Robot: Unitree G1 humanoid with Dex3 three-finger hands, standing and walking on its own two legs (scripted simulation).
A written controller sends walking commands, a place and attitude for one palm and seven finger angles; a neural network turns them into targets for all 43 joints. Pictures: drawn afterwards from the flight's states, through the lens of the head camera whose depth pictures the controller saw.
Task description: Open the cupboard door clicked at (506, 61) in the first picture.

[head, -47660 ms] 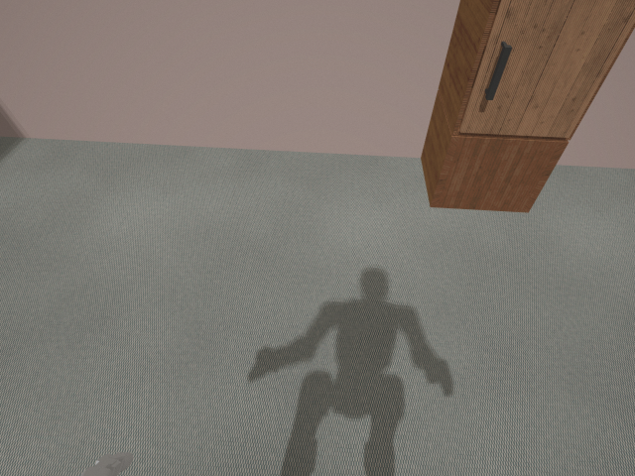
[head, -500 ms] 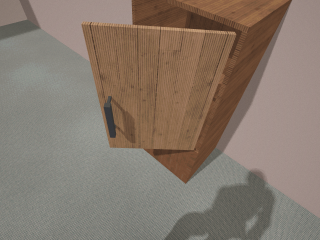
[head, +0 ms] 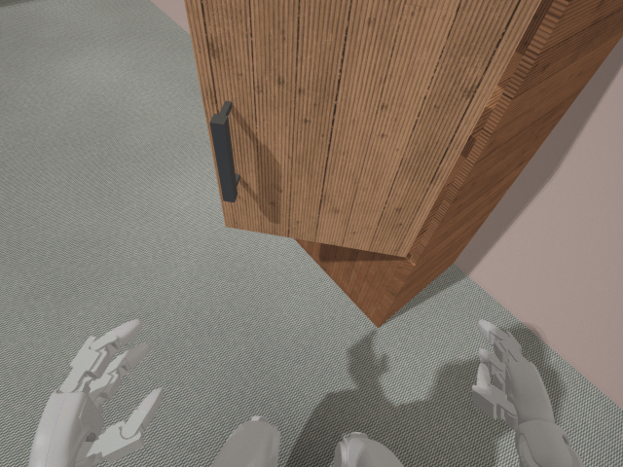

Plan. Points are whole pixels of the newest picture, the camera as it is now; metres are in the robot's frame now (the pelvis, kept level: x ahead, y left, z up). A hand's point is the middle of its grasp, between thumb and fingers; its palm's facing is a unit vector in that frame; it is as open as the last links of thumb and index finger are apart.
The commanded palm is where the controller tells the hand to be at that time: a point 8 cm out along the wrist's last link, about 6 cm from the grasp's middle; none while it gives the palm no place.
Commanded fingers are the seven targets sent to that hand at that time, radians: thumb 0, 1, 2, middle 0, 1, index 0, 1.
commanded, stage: raise the hand with hooked fingers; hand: left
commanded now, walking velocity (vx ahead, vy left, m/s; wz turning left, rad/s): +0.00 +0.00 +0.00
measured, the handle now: (228, 154) +0.58 +0.21 +0.01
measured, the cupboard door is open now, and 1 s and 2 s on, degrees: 42 42 42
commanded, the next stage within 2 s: move the hooked fingers beside the handle in 1.58 s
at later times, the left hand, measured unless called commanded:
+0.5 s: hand (132, 341) +0.24 +0.23 +0.03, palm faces +0.02 -0.99 -0.10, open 12.2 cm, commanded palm +0.22 +0.29 +0.03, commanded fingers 0.00 -0.31 0.38 -0.29 -1.08 -0.29 -1.08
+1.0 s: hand (92, 316) +0.26 +0.29 +0.03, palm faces -0.03 -1.00 -0.07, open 13.9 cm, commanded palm +0.25 +0.35 +0.03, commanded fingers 0.00 -0.50 0.30 -0.30 -1.20 -0.30 -1.20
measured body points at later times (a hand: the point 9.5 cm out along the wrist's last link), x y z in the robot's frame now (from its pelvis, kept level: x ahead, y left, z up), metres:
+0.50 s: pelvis +0.01 +0.00 +0.00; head +0.10 +0.00 +0.44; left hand +0.23 +0.29 +0.04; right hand +0.14 -0.27 -0.10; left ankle +0.03 +0.09 -0.64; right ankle +0.02 -0.06 -0.64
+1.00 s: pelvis -0.01 +0.04 +0.00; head +0.09 +0.06 +0.44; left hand +0.26 +0.35 +0.03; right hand +0.18 -0.20 -0.08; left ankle +0.02 +0.09 -0.64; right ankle +0.02 -0.06 -0.64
